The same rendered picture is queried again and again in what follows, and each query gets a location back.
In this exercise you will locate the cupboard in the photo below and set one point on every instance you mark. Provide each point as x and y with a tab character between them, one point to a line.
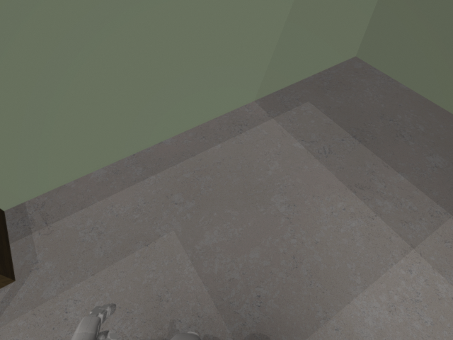
6	265

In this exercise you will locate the robot left hand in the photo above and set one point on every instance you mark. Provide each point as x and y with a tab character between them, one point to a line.
89	327

